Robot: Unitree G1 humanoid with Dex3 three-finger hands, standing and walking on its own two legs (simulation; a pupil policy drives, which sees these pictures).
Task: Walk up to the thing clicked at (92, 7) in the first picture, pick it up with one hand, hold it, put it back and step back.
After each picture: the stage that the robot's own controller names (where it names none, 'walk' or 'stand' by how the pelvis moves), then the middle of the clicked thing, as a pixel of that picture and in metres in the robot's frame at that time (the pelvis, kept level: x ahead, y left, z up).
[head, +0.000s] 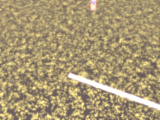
stand; (93, 1) +2.23 -0.21 -0.65
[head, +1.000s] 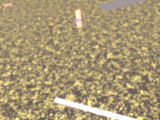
walk; (78, 19) +2.09 +0.15 -0.62
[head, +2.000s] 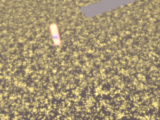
walk; (55, 35) +1.43 +0.37 -0.64
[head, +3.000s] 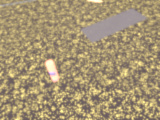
walk; (52, 71) +0.92 +0.34 -0.65
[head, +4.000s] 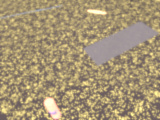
walk; (52, 109) +0.54 +0.31 -0.65
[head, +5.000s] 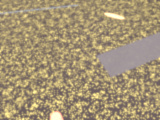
stand; out of the picture +0.41 +0.24 -0.64
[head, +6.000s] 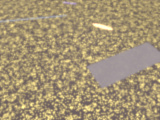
stand; out of the picture +0.34 +0.23 -0.65
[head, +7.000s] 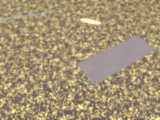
stand; out of the picture +0.29 +0.27 -0.64
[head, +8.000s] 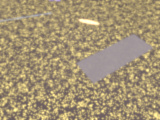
stand; out of the picture +0.32 +0.26 -0.66
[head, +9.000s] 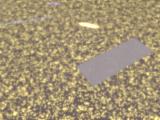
stand; out of the picture +0.32 +0.26 -0.66
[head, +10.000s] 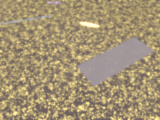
go down; out of the picture +0.31 +0.26 -0.66
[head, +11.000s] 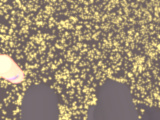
go down; (10, 71) +0.39 +0.27 -0.29
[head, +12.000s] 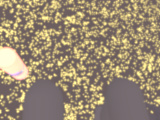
go down; (14, 66) +0.39 +0.27 -0.24
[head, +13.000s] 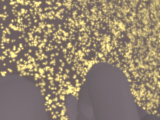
close in; out of the picture +0.38 +0.30 -0.16
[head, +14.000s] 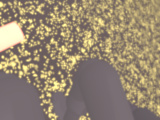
close; out of the picture +0.45 +0.18 -0.23
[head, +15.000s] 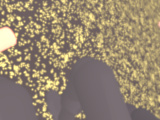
lift; out of the picture +0.45 +0.16 -0.25
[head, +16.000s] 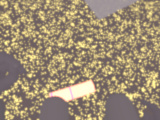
close; (72, 92) +0.37 +0.06 -0.46
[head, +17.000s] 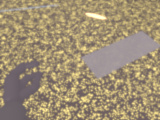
go down; out of the picture +0.23 +0.02 -0.69
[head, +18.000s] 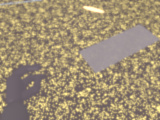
hold; out of the picture +0.24 +0.03 -0.69
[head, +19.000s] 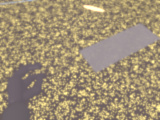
hold; out of the picture +0.26 +0.04 -0.70
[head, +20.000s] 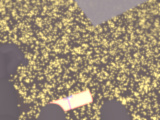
crouch; (70, 102) +0.32 +0.05 -0.50
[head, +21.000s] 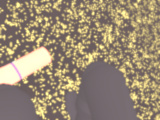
lower; (17, 70) +0.38 +0.10 -0.27
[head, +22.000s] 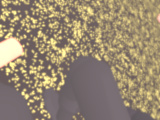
lower; out of the picture +0.40 +0.13 -0.25
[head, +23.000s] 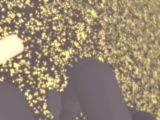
lower; out of the picture +0.42 +0.14 -0.25
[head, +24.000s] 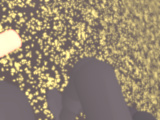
lower; out of the picture +0.44 +0.15 -0.25
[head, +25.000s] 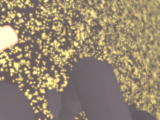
lower; out of the picture +0.45 +0.16 -0.25
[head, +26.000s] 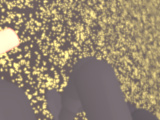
open; out of the picture +0.44 +0.15 -0.25
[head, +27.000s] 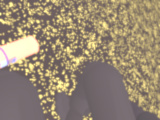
stand; (4, 55) +0.43 +0.13 -0.26
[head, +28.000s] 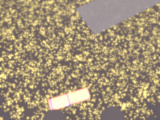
stand; (69, 99) +0.37 +0.06 -0.55
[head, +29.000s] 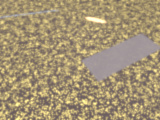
stand; out of the picture +0.33 +0.05 -0.69
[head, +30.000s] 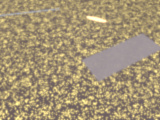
stand; out of the picture +0.31 +0.04 -0.69
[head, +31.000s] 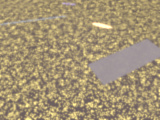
stand; out of the picture +0.32 +0.03 -0.74
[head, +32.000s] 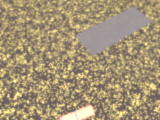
walk; (77, 115) +0.37 +0.01 -0.73
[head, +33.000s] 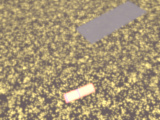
walk; (79, 92) +0.61 +0.08 -0.72
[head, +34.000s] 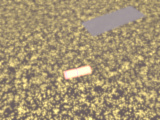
walk; (77, 72) +0.91 +0.05 -0.72
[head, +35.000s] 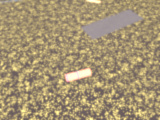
stand; (78, 74) +0.94 +0.06 -0.75
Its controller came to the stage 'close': yes
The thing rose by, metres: 0.00
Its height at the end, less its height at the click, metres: -0.09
